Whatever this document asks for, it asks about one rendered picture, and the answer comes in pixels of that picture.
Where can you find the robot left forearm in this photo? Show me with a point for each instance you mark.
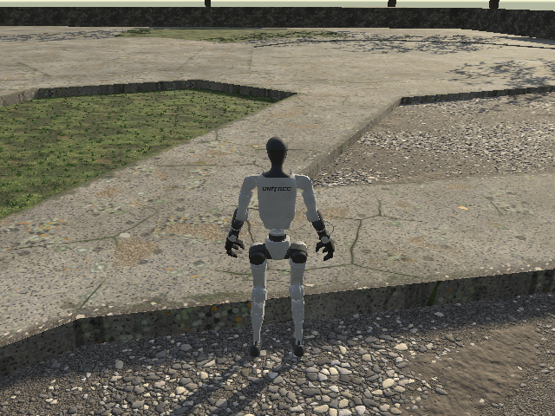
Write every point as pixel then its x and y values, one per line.
pixel 235 228

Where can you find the robot right shin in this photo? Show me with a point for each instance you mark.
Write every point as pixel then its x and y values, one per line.
pixel 297 308

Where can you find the robot left upper arm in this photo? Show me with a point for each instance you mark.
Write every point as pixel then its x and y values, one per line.
pixel 244 199

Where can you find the robot right hand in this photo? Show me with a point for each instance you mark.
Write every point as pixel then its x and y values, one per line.
pixel 330 247

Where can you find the robot right thigh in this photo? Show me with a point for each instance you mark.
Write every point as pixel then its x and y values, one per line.
pixel 298 257

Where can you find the robot right upper arm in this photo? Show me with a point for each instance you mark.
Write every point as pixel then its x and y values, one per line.
pixel 304 183

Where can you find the robot left hand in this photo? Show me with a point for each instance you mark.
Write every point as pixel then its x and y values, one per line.
pixel 229 245

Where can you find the robot right forearm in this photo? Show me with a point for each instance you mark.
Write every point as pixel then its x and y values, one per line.
pixel 321 229

